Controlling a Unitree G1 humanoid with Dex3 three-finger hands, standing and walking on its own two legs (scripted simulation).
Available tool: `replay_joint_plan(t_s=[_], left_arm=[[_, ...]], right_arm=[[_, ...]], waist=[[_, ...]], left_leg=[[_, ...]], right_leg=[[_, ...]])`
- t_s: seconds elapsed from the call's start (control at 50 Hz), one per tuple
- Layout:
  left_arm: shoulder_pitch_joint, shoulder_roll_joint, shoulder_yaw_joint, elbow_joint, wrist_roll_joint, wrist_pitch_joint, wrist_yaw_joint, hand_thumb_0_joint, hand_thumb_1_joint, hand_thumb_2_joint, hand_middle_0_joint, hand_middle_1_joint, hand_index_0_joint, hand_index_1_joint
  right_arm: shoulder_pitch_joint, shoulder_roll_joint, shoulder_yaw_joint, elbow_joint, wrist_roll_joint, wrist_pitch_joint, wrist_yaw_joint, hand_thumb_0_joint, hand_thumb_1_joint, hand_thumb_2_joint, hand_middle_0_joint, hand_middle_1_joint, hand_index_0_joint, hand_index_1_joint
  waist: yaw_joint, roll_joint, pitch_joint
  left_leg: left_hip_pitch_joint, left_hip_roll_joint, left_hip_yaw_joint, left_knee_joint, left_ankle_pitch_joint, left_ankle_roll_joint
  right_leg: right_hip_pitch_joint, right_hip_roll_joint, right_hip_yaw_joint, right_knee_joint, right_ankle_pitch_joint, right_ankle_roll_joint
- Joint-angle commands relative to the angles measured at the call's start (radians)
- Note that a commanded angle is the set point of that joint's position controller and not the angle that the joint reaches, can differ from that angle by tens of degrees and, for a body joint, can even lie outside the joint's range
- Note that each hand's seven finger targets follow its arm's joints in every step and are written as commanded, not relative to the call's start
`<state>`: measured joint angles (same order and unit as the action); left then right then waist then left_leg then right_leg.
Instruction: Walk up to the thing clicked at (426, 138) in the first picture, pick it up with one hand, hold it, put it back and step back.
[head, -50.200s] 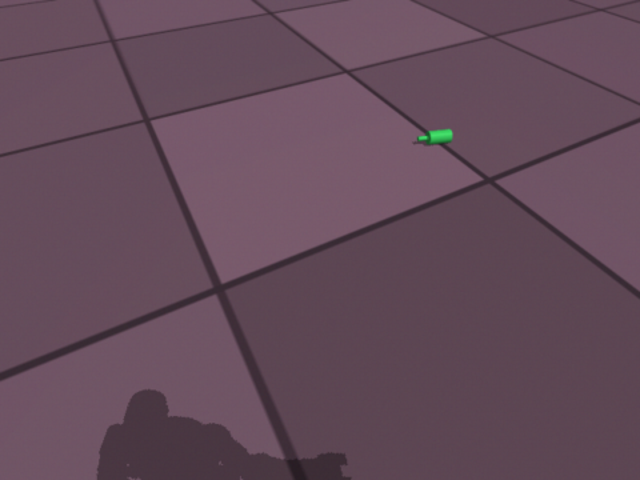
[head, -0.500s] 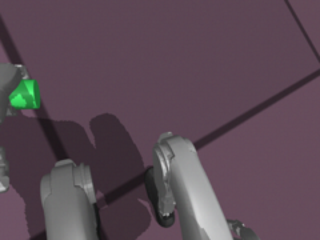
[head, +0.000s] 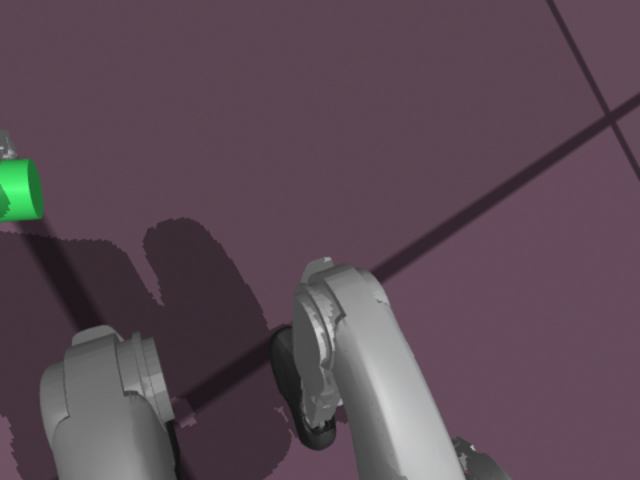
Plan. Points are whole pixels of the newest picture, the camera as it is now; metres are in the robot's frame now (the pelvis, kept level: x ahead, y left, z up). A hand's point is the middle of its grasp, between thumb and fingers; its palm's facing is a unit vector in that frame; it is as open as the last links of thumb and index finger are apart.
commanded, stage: rest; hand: left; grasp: from above
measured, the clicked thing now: out of the picture +0.50 +0.30 -0.22
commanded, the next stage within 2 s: open in 1.24 s
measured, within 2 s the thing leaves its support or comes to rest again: rests again in 1.36 s
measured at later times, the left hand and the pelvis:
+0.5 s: hand out of the picture +0.49 +0.26 -0.24, palm faces -0.49 -0.04 -0.87, open 10.2 cm; pelvis +0.00 +0.00 +0.00, yaw -2 degrees
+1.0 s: hand out of the picture +0.49 +0.26 -0.25, palm faces -0.50 -0.05 -0.87, open 10.1 cm; pelvis +0.00 +0.00 +0.00, yaw -4 degrees
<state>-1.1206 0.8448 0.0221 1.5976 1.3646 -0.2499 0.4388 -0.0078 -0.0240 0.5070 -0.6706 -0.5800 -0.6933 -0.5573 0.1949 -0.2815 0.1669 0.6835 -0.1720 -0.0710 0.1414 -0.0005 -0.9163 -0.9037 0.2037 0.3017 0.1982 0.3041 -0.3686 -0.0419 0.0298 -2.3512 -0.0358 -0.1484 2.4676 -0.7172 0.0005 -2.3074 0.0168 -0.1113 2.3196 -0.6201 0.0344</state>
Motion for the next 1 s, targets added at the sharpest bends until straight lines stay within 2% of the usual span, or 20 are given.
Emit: replay_joint_plan(t_s=[0.0, 0.14, 0.16, 0.24, 0.3, 0.38, 0.42, 0.44, 0.5, 0.56, 0.58, 0.62, 0.64, 0.66, 0.68, 0.76, 0.78, 0.84, 0.9, 0.98], left_arm=[[-0.347, 0.208, 0.019, -0.12, -0.022, 0.013, 0.05, 0.0, 0.611, 0.77, -0.937, -0.705, -0.96, -0.681], [-0.328, 0.246, 0.017, -0.115, -0.032, 0.006, 0.045, 0.0, 0.619, 0.796, -0.958, -0.704, -0.974, -0.687], [-0.331, 0.247, 0.025, -0.097, -0.031, 0.005, 0.046, 0.0, 0.63, 0.815, -0.963, -0.716, -0.979, -0.699], [-0.339, 0.284, 0.034, -0.128, -0.02, -0.009, 0.059, 0.0, 0.635, 0.772, -0.961, -0.694, -0.982, -0.672], [-0.348, 0.264, 0.021, -0.11, -0.01, -0.014, 0.07, 0.0, 0.66, 0.8, -0.975, -0.714, -0.995, -0.693], [-0.348, 0.289, 0.025, -0.123, -0.009, -0.016, 0.093, 0.0, 0.649, 0.77, -0.968, -0.705, -0.991, -0.681], [-0.346, 0.274, 0.022, -0.107, 0.001, -0.009, 0.099, 0.0, 0.653, 0.791, -0.968, -0.71, -0.989, -0.688], [-0.339, 0.259, 0.009, -0.1, 0.0, -0.006, 0.099, 0.0, 0.648, 0.779, -0.963, -0.712, -0.986, -0.688], [-0.345, 0.28, 0.029, -0.105, -0.001, 0.003, 0.106, 0.0, 0.674, 0.777, -0.976, -0.708, -1.0, -0.682], [-0.34, 0.284, 0.019, -0.078, -0.006, 0.008, 0.113, 0.0, 0.676, 0.768, -0.979, -0.717, -1.005, -0.69], [-0.33, 0.251, 0.002, -0.046, -0.009, 0.014, 0.108, 0.0, 0.674, 0.762, -0.98, -0.708, -1.005, -0.681], [-0.35, 0.301, 0.01, -0.088, -0.011, 0.012, 0.11, 0.0, 0.652, 0.757, -0.975, -0.69, -0.995, -0.669], [-0.341, 0.298, 0.02, -0.085, -0.017, 0.015, 0.112, 0.0, 0.657, 0.747, -0.971, -0.685, -0.994, -0.66], [-0.331, 0.27, -0.005, -0.062, -0.018, 0.019, 0.106, 0.0, 0.639, 0.73, -0.953, -0.69, -0.98, -0.662], [-0.348, 0.297, 0.005, -0.096, -0.025, 0.012, 0.11, 0.0, 0.637, 0.741, -0.96, -0.682, -0.982, -0.659], [-0.327, 0.293, 0.006, -0.055, -0.033, 0.011, 0.106, 0.0, 0.639, 0.73, -0.959, -0.677, -0.982, -0.653], [-0.336, 0.298, 0.011, -0.051, -0.029, 0.008, 0.104, 0.0, 0.639, 0.731, -0.961, -0.67, -0.982, -0.647], [-0.327, 0.335, 0.018, -0.07, -0.026, 0.002, 0.112, 0.0, 0.628, 0.684, -0.95, -0.654, -0.976, -0.627], [-0.319, 0.316, 0.012, -0.034, -0.029, -0.002, 0.116, 0.0, 0.663, 0.702, -0.971, -0.664, -0.997, -0.637], [-0.332, 0.359, 0.024, -0.046, -0.016, -0.011, 0.125, 0.0, 0.643, 0.683, -0.966, -0.636, -0.988, -0.613]], right_arm=[[0.228, -0.304, -0.077, 0.001, 0.002, -0.005, -0.013, 0.0, -0.903, -0.897, 0.201, 0.3, 0.2, 0.3], [0.223, -0.312, -0.054, -0.005, 0.0, -0.01, -0.011, 0.0, -0.903, -0.898, 0.201, 0.301, 0.2, 0.301], [0.234, -0.32, -0.049, -0.006, -0.005, -0.013, -0.01, 0.0, -0.903, -0.898, 0.201, 0.3, 0.2, 0.3], [0.226, -0.328, -0.037, -0.013, -0.007, -0.016, -0.014, 0.0, -0.901, -0.897, 0.201, 0.3, 0.2, 0.3], [0.215, -0.344, -0.033, -0.02, -0.016, -0.025, -0.011, 0.0, -0.902, -0.898, 0.201, 0.3, 0.2, 0.3], [0.202, -0.341, -0.025, -0.028, -0.019, -0.031, -0.007, 0.0, -0.903, -0.899, 0.201, 0.301, 0.2, 0.301], [0.213, -0.349, -0.022, -0.022, -0.025, -0.039, -0.004, 0.0, -0.903, -0.898, 0.201, 0.3, 0.2, 0.3], [0.199, -0.342, -0.02, -0.023, -0.025, -0.044, -0.001, 0.0, -0.904, -0.899, 0.201, 0.3, 0.2, 0.3], [0.194, -0.36, -0.023, -0.041, -0.029, -0.053, 0.006, 0.0, -0.902, -0.898, 0.201, 0.301, 0.2, 0.301], [0.193, -0.355, -0.011, -0.038, -0.031, -0.056, 0.012, 0.0, -0.906, -0.9, 0.201, 0.301, 0.2, 0.301], [0.196, -0.358, -0.009, -0.03, -0.035, -0.06, 0.017, 0.0, -0.906, -0.9, 0.201, 0.301, 0.2, 0.301], [0.191, -0.361, -0.004, -0.029, -0.031, -0.063, 0.016, 0.0, -0.907, -0.902, 0.2, 0.301, 0.2, 0.301], [0.204, -0.368, -0.006, -0.036, -0.033, -0.064, 0.017, 0.0, -0.906, -0.9, 0.2, 0.301, 0.2, 0.301], [0.19, -0.36, 0.001, -0.033, -0.03, -0.068, 0.021, 0.0, -0.907, -0.901, 0.201, 0.301, 0.2, 0.301], [0.183, -0.359, -0.002, -0.035, -0.028, -0.066, 0.021, 0.0, -0.906, -0.901, 0.201, 0.301, 0.2, 0.301], [0.185, -0.375, 0.003, -0.046, -0.027, -0.071, 0.023, 0.0, -0.907, -0.901, 0.2, 0.301, 0.2, 0.301], [0.18, -0.382, 0.008, -0.061, -0.03, -0.075, 0.023, 0.0, -0.907, -0.901, 0.2, 0.301, 0.2, 0.301], [0.185, -0.373, 0.015, -0.048, -0.027, -0.071, 0.021, 0.0, -0.908, -0.902, 0.2, 0.301, 0.2, 0.301], [0.172, -0.378, 0.025, -0.065, -0.031, -0.077, 0.026, 0.0, -0.906, -0.901, 0.2, 0.301, 0.2, 0.301], [0.162, -0.39, 0.032, -0.074, -0.034, -0.077, 0.02, 0.0, -0.908, -0.903, 0.2, 0.301, 0.2, 0.301]], waist=[[-0.033, 0.428, -0.662], [-0.033, 0.404, -0.688], [-0.056, 0.39, -0.652], [-0.044, 0.438, -0.675], [-0.071, 0.452, -0.62], [-0.058, 0.47, -0.63], [-0.082, 0.481, -0.597], [-0.076, 0.492, -0.594], [-0.09, 0.515, -0.613], [-0.089, 0.495, -0.597], [-0.102, 0.482, -0.553], [-0.085, 0.508, -0.591], [-0.092, 0.507, -0.591], [-0.092, 0.502, -0.574], [-0.084, 0.503, -0.61], [-0.099, 0.466, -0.561], [-0.117, 0.461, -0.55], [-0.083, 0.487, -0.599], [-0.116, 0.454, -0.564], [-0.11, 0.471, -0.559]], left_leg=[[0.5, 0.015, 0.075, -0.255, 0.238, 0.019], [0.467, 0.021, 0.071, -0.229, 0.252, 0.025], [0.449, 0.018, 0.073, -0.221, 0.258, 0.026], [0.482, 0.021, 0.064, -0.231, 0.273, 0.017], [0.513, 0.026, 0.053, -0.225, 0.267, 0.008], [0.499, 0.028, 0.05, -0.231, 0.239, 0.012], [0.53, 0.03, 0.043, -0.228, 0.258, 0.005], [0.543, 0.034, 0.039, -0.229, 0.256, 0.004], [0.587, 0.04, 0.02, -0.233, 0.31, -0.006], [0.531, 0.037, 0.029, -0.231, 0.27, 0.004], [0.521, 0.037, 0.03, -0.222, 0.253, 0.006], [0.524, 0.037, 0.034, -0.223, 0.258, 0.008], [0.543, 0.037, 0.025, -0.229, 0.275, 0.002], [0.543, 0.041, 0.025, -0.226, 0.268, 0.003], [0.537, 0.041, 0.028, -0.23, 0.266, 0.007], [0.508, 0.042, 0.017, -0.225, 0.256, 0.006], [0.507, 0.043, 0.014, -0.22, 0.262, 0.006], [0.529, 0.043, 0.014, -0.228, 0.279, 0.004], [0.489, 0.044, 0.018, -0.216, 0.27, 0.01], [0.491, 0.045, 0.018, -0.215, 0.272, 0.009]], right_leg=[[0.374, 0.03, -0.081, -0.193, 0.207, -0.074], [0.457, 0.043, -0.082, -0.193, 0.233, -0.069], [0.456, 0.039, -0.087, -0.199, 0.238, -0.068], [0.458, 0.042, -0.095, -0.193, 0.243, -0.072], [0.401, 0.042, -0.11, -0.188, 0.23, -0.078], [0.419, 0.048, -0.111, -0.187, 0.216, -0.075], [0.386, 0.041, -0.118, -0.178, 0.231, -0.074], [0.372, 0.048, -0.122, -0.174, 0.228, -0.076], [0.384, 0.041, -0.13, -0.158, 0.27, -0.072], [0.41, 0.048, -0.127, -0.171, 0.25, -0.071], [0.38, 0.045, -0.128, -0.172, 0.238, -0.07], [0.413, 0.051, -0.124, -0.177, 0.244, -0.071], [0.408, 0.045, -0.129, -0.174, 0.254, -0.07], [0.398, 0.049, -0.129, -0.167, 0.25, -0.071], [0.431, 0.055, -0.127, -0.176, 0.25, -0.068], [0.413, 0.053, -0.134, -0.176, 0.24, -0.07], [0.414, 0.051, -0.136, -0.178, 0.246, -0.068], [0.446, 0.054, -0.133, -0.174, 0.261, -0.07], [0.469, 0.06, -0.136, -0.178, 0.263, -0.064], [0.468, 0.059, -0.138, -0.187, 0.26, -0.066]])
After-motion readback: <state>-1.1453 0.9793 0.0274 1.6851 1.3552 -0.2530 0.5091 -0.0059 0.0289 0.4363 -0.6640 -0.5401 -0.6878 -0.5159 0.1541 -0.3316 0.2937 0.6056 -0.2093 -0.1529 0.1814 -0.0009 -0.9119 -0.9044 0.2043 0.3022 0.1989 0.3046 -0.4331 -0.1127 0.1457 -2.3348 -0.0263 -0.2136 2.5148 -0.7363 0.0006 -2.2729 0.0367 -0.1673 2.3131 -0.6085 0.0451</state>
